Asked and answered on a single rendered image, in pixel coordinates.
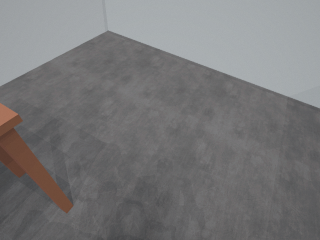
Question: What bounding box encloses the table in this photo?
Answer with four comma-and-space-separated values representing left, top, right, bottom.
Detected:
0, 103, 73, 213

